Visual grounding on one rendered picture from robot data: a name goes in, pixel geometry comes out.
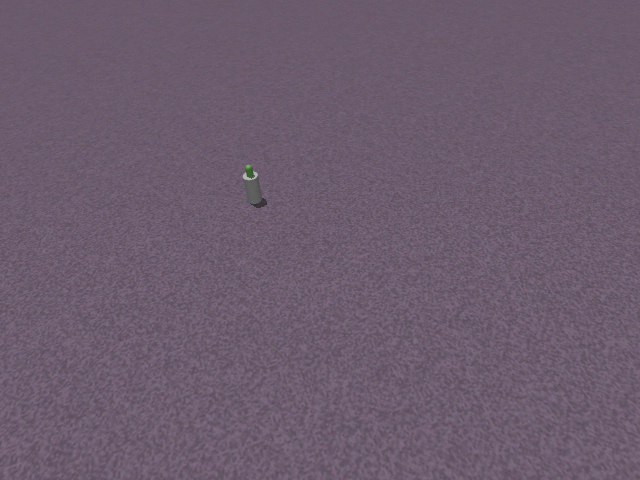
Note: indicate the bottle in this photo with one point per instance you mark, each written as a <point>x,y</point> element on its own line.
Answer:
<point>252,186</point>

